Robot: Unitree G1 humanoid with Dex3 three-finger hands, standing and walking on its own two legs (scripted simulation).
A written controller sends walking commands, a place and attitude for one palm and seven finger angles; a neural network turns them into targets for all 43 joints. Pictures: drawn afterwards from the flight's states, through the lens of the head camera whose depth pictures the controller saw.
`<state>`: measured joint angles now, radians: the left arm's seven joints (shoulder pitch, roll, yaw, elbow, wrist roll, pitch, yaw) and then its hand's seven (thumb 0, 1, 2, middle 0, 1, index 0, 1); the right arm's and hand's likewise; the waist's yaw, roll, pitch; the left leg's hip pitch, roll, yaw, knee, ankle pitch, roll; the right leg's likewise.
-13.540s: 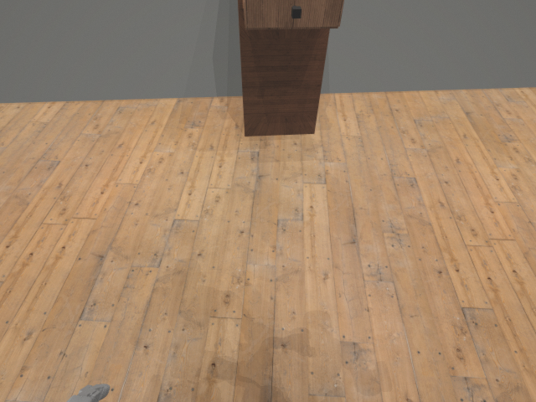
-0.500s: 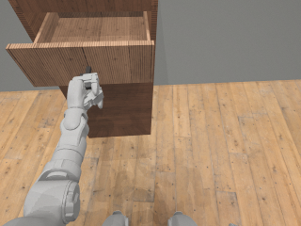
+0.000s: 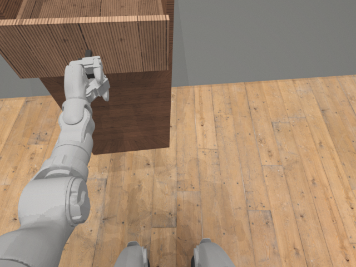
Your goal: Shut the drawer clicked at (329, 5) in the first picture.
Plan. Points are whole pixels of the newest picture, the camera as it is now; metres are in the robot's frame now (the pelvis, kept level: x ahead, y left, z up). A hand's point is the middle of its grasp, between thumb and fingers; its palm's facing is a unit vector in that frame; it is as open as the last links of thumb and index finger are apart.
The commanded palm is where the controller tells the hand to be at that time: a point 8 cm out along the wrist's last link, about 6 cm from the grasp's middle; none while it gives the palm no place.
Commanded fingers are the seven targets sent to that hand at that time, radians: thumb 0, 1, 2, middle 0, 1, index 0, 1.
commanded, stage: push the drawer shut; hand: left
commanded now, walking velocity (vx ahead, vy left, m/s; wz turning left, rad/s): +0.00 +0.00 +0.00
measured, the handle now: (87, 62) +0.57 +0.17 +0.09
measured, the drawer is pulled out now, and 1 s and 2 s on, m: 0.11 0.00 0.00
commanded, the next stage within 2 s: pull the fist back off the drawer in 1.24 s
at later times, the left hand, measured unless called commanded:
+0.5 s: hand (107, 63) +0.56 +0.13 +0.09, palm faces +0.06 -1.00 -0.02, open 3.3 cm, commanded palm +0.55 +0.17 +0.09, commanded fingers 0.00 0.90 0.90 -1.40 -1.60 -1.40 -1.60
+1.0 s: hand (107, 48) +0.61 +0.13 +0.09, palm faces +0.06 -1.00 -0.01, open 3.4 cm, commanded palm +0.61 +0.17 +0.09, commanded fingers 0.00 0.90 0.90 -1.40 -1.60 -1.40 -1.60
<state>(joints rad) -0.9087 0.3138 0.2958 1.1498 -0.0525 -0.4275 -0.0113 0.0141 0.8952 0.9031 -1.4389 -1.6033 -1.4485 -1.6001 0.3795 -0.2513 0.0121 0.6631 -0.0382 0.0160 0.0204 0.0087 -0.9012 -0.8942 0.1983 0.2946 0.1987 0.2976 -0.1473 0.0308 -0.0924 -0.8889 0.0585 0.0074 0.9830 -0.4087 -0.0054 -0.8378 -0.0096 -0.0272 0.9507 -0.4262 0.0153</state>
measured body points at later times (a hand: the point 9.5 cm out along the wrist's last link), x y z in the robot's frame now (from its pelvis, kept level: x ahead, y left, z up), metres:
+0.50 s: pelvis +0.01 +0.00 -0.01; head +0.15 +0.01 +0.42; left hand +0.55 +0.18 +0.09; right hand -0.02 -0.26 -0.12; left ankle +0.03 +0.12 -0.68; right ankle +0.01 -0.13 -0.68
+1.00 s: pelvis +0.02 +0.01 -0.01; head +0.19 +0.02 +0.40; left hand +0.60 +0.19 +0.09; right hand -0.06 -0.24 -0.11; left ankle +0.03 +0.12 -0.68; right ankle +0.01 -0.13 -0.68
